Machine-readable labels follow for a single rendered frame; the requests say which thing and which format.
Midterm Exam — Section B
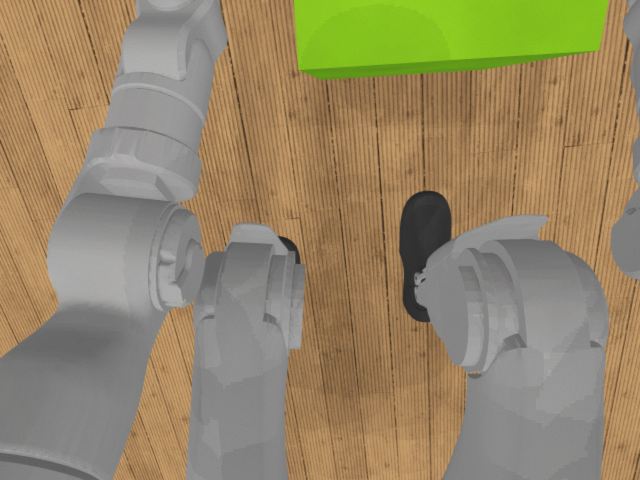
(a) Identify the robot left upper arm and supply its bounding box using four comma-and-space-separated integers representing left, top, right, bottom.
0, 193, 205, 480

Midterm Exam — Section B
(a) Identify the left robot forearm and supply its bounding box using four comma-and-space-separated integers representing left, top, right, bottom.
47, 0, 228, 289

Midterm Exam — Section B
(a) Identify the right robot foot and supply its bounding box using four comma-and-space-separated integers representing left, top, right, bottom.
399, 191, 451, 322

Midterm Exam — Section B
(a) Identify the robot foot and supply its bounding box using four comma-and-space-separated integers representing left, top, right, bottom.
278, 236, 301, 264
399, 191, 451, 322

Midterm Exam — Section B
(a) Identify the robot right upper arm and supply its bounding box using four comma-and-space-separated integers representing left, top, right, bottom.
611, 187, 640, 283

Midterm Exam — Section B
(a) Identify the left robot foot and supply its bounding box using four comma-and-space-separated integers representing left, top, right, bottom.
278, 236, 301, 264

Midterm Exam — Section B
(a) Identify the carton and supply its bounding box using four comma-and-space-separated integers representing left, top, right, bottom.
294, 0, 608, 80

